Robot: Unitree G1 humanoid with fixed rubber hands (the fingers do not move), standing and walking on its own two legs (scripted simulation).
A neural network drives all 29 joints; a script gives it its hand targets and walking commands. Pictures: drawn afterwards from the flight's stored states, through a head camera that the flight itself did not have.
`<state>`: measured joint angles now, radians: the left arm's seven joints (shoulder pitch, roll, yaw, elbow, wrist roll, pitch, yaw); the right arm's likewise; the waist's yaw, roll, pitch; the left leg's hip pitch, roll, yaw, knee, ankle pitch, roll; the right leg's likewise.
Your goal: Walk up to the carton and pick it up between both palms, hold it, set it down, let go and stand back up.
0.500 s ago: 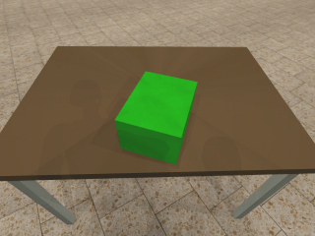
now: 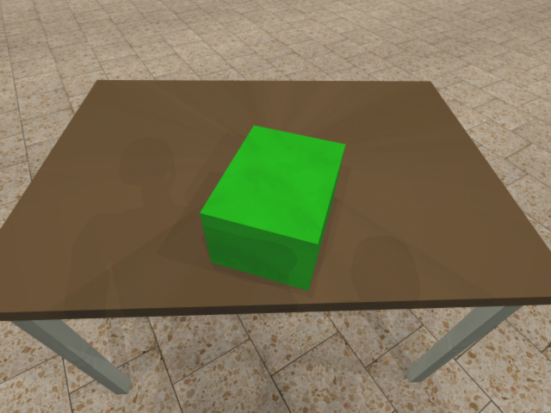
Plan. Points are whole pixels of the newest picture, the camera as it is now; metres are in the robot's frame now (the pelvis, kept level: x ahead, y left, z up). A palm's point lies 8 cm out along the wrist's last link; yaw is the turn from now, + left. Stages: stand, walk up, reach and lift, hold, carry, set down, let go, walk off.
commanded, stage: stand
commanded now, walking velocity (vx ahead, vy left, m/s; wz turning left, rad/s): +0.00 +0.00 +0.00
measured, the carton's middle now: (279, 202) +0.47 +0.00 +0.01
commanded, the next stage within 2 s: none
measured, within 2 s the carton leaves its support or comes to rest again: neither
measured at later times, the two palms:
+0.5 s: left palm out of the picture +0.01 +0.24 -0.13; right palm out of the picture +0.00 -0.23 -0.14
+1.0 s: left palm out of the picture +0.01 +0.23 -0.14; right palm out of the picture +0.00 -0.23 -0.14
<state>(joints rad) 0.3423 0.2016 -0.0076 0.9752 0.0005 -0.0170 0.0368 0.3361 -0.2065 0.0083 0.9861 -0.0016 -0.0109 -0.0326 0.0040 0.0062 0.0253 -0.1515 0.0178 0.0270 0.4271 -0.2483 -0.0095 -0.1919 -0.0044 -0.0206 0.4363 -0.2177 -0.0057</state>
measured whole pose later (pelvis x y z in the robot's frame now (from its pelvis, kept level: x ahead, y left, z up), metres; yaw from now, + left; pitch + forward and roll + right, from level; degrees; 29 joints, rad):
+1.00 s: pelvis +0.01 +0.00 +0.00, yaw +0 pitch -2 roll +0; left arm 0.32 0.18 -0.02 1.04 0.00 -0.02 0.05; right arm 0.33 -0.18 0.01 1.04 0.00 -0.01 -0.04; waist 0.00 0.01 0.03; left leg -0.13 0.02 0.03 0.40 -0.24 -0.01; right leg -0.17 -0.01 -0.02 0.42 -0.22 0.00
